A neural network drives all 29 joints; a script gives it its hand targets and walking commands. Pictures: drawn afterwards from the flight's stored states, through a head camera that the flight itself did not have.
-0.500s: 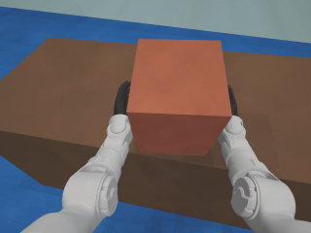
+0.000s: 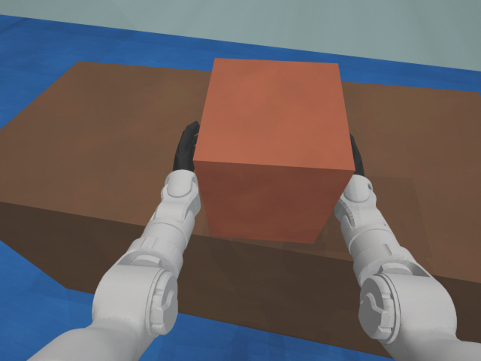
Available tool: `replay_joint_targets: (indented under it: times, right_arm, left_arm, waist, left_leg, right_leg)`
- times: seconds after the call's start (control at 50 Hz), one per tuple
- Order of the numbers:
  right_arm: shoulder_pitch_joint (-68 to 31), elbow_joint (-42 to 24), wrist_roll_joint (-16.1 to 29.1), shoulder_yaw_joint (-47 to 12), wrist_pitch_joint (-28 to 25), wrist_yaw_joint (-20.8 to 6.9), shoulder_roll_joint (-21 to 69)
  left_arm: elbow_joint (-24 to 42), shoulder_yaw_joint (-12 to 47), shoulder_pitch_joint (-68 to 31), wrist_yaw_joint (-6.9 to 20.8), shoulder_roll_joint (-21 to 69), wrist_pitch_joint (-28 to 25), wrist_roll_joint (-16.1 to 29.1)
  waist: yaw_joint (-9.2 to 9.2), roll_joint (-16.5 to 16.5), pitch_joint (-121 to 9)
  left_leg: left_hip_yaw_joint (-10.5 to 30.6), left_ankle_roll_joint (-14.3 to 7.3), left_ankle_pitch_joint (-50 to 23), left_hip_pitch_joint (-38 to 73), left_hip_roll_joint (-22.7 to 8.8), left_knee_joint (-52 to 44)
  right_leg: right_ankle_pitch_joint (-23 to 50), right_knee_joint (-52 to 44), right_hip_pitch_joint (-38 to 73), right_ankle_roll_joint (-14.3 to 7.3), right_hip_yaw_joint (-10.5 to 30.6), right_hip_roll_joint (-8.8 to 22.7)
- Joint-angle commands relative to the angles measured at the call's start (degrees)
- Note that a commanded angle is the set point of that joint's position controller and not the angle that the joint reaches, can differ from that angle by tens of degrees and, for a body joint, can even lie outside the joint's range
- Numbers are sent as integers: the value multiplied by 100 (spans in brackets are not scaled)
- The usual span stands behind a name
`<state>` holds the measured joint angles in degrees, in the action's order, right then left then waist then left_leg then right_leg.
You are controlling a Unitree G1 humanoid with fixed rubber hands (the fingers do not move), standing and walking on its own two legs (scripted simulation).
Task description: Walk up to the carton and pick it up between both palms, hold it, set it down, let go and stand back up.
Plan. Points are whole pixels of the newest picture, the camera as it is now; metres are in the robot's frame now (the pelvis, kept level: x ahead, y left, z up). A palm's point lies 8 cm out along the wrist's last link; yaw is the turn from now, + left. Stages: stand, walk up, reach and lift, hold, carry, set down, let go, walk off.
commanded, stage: reach and lift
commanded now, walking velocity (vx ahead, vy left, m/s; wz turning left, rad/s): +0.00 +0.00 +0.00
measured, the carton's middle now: (268, 158) +0.44 -0.02 +0.11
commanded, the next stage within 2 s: hold in 1.72 s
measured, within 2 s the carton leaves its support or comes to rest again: neither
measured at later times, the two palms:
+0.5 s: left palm (151, 137) +0.39 +0.15 +0.20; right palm (348, 141) +0.39 -0.14 +0.19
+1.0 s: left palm (143, 134) +0.39 +0.16 +0.21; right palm (344, 139) +0.39 -0.13 +0.19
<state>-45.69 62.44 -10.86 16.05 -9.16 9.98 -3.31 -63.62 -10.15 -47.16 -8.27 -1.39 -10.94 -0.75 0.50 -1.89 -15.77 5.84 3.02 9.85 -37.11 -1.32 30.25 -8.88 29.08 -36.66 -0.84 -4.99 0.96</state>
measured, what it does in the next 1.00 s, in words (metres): stands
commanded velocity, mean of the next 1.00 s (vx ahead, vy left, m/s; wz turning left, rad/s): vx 0.00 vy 0.00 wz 0.00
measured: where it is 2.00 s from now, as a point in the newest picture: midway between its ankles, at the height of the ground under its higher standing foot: outside the picture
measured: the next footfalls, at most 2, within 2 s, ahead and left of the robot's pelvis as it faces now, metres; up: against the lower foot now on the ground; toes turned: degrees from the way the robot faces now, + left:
none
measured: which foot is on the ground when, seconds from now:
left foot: down 0.00-1.00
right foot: down 0.00-1.00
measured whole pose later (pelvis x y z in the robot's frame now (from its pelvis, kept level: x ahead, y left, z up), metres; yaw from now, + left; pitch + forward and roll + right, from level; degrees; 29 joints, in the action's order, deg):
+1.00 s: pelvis -0.01 +0.01 +0.01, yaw +0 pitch +5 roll -2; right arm -48.9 51.2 0.1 14.3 19.2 10.0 -2.4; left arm -41.6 -9.6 -49.2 -8.7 -3.7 28.3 -0.7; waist 0.5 1.3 -13.9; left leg 5.8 2.8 11.0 -23.9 -1.3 30.2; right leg -8.6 26.0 -22.0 0.0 -5.0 0.9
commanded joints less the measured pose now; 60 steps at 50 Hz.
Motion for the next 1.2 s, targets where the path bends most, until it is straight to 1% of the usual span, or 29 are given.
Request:
replay_joint_targets:
  times: [0.0, 0.1, 0.14, 0.16, 0.2, 0.22, 0.24, 0.26, 0.28, 0.3, 0.34, 0.42, 0.44, 0.46, 0.52, 0.56, 0.6, 0.64, 0.7, 0.78, 0.82, 0.88, 0.92, 1.0, 1.02, 1.04, 1.08, 1.12, 1.18]
  right_arm:
    - [-5073, -2559, 1017, -3100, -176, -888, 4682]
    - [-5421, -3056, 1544, -3316, 530, -767, 4599]
    - [-5486, -3017, 1618, -3210, 813, -737, 4477]
    - [-5698, -3232, 1738, -3242, 899, -724, 4512]
    - [-5894, -3301, 1860, -3197, 1100, -704, 4563]
    - [-5996, -3268, 1905, -3177, 1239, -691, 4487]
    - [-6301, -3648, 2033, -3273, 1218, -696, 4616]
    - [-6409, -3622, 2033, -3197, 1313, -690, 4594]
    - [-6508, -3808, 2162, -3268, 1352, -693, 4723]
    - [-6605, -3817, 2235, -3195, 1408, -699, 4679]
    - [-6691, -3785, 2308, -3108, 1560, -727, 4648]
    - [-6902, -3332, 2217, -2593, 1848, -740, 4352]
    - [-6814, -3018, 2119, -2353, 1899, -764, 4328]
    - [-6875, -2942, 2061, -2142, 1967, -786, 4149]
    - [-6892, -2601, 1928, -1698, 2117, -839, 4088]
    - [-7026, -2612, 1887, -1589, 2188, -876, 4018]
    - [-7087, -2691, 1938, -1672, 2226, -878, 4042]
    - [-7162, -2774, 2019, -1803, 2260, -898, 4070]
    - [-7313, -2926, 2099, -1902, 2259, -869, 4087]
    - [-7425, -3211, 2266, -2217, 2264, -841, 4244]
    - [-7591, -3429, 2346, -2342, 2268, -817, 4236]
    - [-7468, -3552, 2421, -2422, 2327, -753, 4315]
    - [-7520, -3661, 2498, -2516, 2337, -715, 4319]
    - [-7538, -3711, 2600, -2571, 2466, -643, 4265]
    - [-7491, -3797, 2654, -2625, 2490, -640, 4380]
    - [-7543, -3790, 2659, -2592, 2525, -620, 4327]
    - [-7649, -4066, 2819, -2768, 2547, -609, 4455]
    - [-7657, -4138, 2915, -2825, 2590, -598, 4457]
    - [-7566, -4194, 3017, -2937, 2720, -560, 4444]
  left_arm:
    - [2583, 2673, -4947, 578, 4417, 47, 450]
    - [2826, 2439, -4854, 662, 4270, 845, 406]
    - [2807, 2268, -4903, 705, 4133, 1167, 343]
    - [2820, 2209, -4891, 735, 4111, 1300, 343]
    - [2982, 2098, -5067, 730, 4083, 1532, 367]
    - [2989, 2103, -5193, 736, 4041, 1656, 406]
    - [3100, 2105, -5268, 733, 4113, 1713, 455]
    - [3158, 2189, -5405, 731, 4227, 1816, 507]
    - [3406, 2244, -5489, 692, 4288, 1893, 554]
    - [3513, 2320, -5641, 666, 4426, 1988, 611]
    - [3644, 2339, -5759, 641, 4516, 2226, 554]
    - [2839, 1853, -5292, 720, 4393, 2790, 175]
    - [2841, 1723, -5398, 737, 4390, 2892, 102]
    - [2575, 1531, -5220, 790, 4376, 3034, -36]
    - [2701, 1437, -5651, 852, 4359, 3171, 8]
    - [2720, 1424, -5721, 845, 4419, 3245, 26]
    - [3151, 1558, -5936, 799, 4482, 3270, 109]
    - [3361, 1712, -6073, 720, 4551, 3282, 186]
    - [3565, 1951, -6200, 687, 4706, 3301, 270]
    - [3781, 2166, -6211, 631, 4769, 3351, 347]
    - [3630, 2176, -6024, 642, 4735, 3434, 333]
    - [3772, 2192, -5990, 665, 4732, 3478, 358]
    - [3708, 2145, -5817, 691, 4702, 3534, 319]
    - [3526, 1990, -5632, 770, 4450, 3620, 294]
    - [3772, 2120, -5744, 761, 4545, 3627, 373]
    - [3679, 2140, -5743, 770, 4550, 3643, 399]
    - [3881, 2251, -5773, 726, 4637, 3689, 468]
    - [4137, 2454, -5901, 678, 4746, 3698, 590]
    - [4182, 2436, -5865, 673, 4638, 3798, 585]
  waist:
    - [332, 347, -4788]
    - [270, 554, -4457]
    - [290, 577, -3994]
    - [199, 691, -4150]
    - [169, 644, -4015]
    - [223, 650, -3767]
    - [114, 674, -4014]
    - [199, 528, -3987]
    - [140, 453, -3978]
    - [196, 363, -3864]
    - [205, 248, -3579]
    - [139, 269, -2391]
    - [172, 118, -2043]
    - [177, 180, -1718]
    - [292, -19, -1529]
    - [311, -163, -1597]
    - [367, -233, -1876]
    - [335, -380, -2226]
    - [417, -371, -2404]
    - [336, -348, -2687]
    - [301, -220, -2754]
    - [330, -175, -2744]
    - [255, -117, -2769]
    - [247, 73, -2522]
    - [271, -17, -2665]
    - [298, 46, -2586]
    - [236, -33, -2876]
    - [274, -235, -3062]
    - [245, -188, -2897]
  left_leg:
    - [-372, -192, -1402, 2038, 385, -307]
    - [-340, -284, -1243, 2216, 455, -412]
    - [-335, -318, -951, 2212, 478, -576]
    - [-329, -358, -930, 2251, 482, -559]
    - [-355, -363, -907, 2274, 481, -606]
    - [-341, -369, -804, 2272, 500, -653]
    - [-318, -376, -952, 2297, 494, -621]
    - [-309, -333, -947, 2352, 496, -594]
    - [-299, -302, -1135, 2408, 495, -574]
    - [-263, -266, -1167, 2492, 477, -560]
    - [-231, -240, -1076, 2671, 449, -575]
    - [-329, -312, -305, 2552, 410, -845]
    - [-384, -290, -30, 2541, 391, -966]
    - [-393, -304, 222, 2515, 354, -1039]
    - [-406, -289, 595, 2415, 305, -1209]
    - [-433, -255, 666, 2397, 306, -1233]
    - [-405, -230, 371, 2487, 298, -1162]
    - [-402, -174, 165, 2610, 312, -1069]
    - [-355, -129, -38, 2770, 319, -965]
    - [-332, -130, -266, 2867, 343, -875]
    - [-359, -144, -413, 2919, 371, -829]
    - [-332, -132, -569, 2945, 402, -775]
    - [-310, -163, -696, 2953, 411, -761]
    - [-327, -217, -527, 2778, 461, -792]
    - [-326, -197, -610, 2825, 459, -783]
    - [-301, -194, -538, 2786, 455, -780]
    - [-297, -173, -751, 2910, 448, -736]
    - [-273, -111, -947, 2981, 441, -652]
    - [-261, -117, -898, 2988, 460, -644]
  right_leg:
    - [2845, -329, 3447, 266, 375, -479]
    - [2568, -468, 3840, 302, 425, -429]
    - [2145, -566, 3836, 330, 427, -409]
    - [2181, -562, 3973, 328, 446, -401]
    - [2040, -608, 4064, 318, 480, -393]
    - [1822, -657, 3991, 330, 462, -397]
    - [2004, -620, 4163, 317, 479, -411]
    - [1907, -631, 4096, 297, 489, -414]
    - [1943, -637, 4037, 266, 513, -459]
    - [1824, -668, 3949, 245, 497, -490]
    - [1428, -793, 3739, 207, 485, -513]
    - [376, -1074, 3507, 175, 467, -448]
    - [15, -1158, 3373, 140, 450, -453]
    - [-261, -1221, 3262, 136, 427, -463]
    - [-558, -1251, 3220, 98, 419, -468]
    - [-568, -1243, 3264, 80, 419, -484]
    - [-290, -1168, 3429, 91, 425, -490]
    - [-128, -1115, 3455, 66, 432, -489]
    - [-17, -1126, 3362, 74, 418, -488]
    - [136, -1091, 3433, 103, 449, -478]
    - [250, -1101, 3398, 124, 437, -490]
    - [448, -1072, 3532, 157, 455, -494]
    - [606, -1085, 3676, 182, 454, -477]
    - [616, -1095, 3745, 233, 488, -446]
    - [664, -1079, 3748, 220, 480, -456]
    - [613, -1100, 3724, 218, 479, -452]
    - [736, -1077, 3750, 203, 484, -491]
    - [896, -1025, 3736, 195, 495, -490]
    - [878, -1053, 3669, 225, 490, -493]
